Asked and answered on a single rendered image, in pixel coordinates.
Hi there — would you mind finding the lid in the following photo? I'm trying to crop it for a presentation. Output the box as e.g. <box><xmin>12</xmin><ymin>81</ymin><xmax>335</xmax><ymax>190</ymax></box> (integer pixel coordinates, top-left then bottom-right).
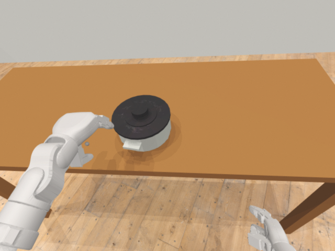
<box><xmin>111</xmin><ymin>95</ymin><xmax>171</xmax><ymax>140</ymax></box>

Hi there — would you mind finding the pot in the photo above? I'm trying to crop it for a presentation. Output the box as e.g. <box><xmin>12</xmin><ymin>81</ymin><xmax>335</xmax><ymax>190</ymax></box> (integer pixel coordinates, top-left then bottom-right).
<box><xmin>119</xmin><ymin>120</ymin><xmax>171</xmax><ymax>152</ymax></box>

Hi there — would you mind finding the robot left forearm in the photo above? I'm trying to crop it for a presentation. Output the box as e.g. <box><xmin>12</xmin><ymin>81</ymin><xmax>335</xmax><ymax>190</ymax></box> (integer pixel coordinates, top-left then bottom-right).
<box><xmin>0</xmin><ymin>133</ymin><xmax>79</xmax><ymax>251</ymax></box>

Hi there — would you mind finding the table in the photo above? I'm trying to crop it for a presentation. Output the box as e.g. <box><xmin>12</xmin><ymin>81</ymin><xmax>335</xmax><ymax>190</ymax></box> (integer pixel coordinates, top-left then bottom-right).
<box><xmin>0</xmin><ymin>59</ymin><xmax>335</xmax><ymax>234</ymax></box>

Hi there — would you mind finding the knob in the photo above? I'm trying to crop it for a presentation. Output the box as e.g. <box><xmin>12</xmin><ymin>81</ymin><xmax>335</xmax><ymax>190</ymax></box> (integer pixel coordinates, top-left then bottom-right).
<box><xmin>131</xmin><ymin>102</ymin><xmax>148</xmax><ymax>118</ymax></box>

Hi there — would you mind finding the left robot hand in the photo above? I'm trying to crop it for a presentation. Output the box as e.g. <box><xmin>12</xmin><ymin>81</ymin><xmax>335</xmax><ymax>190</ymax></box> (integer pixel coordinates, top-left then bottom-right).
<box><xmin>52</xmin><ymin>112</ymin><xmax>114</xmax><ymax>167</ymax></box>

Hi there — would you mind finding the right robot hand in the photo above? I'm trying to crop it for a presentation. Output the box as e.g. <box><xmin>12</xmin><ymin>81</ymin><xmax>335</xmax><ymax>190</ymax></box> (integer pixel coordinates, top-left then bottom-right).
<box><xmin>248</xmin><ymin>206</ymin><xmax>289</xmax><ymax>251</ymax></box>

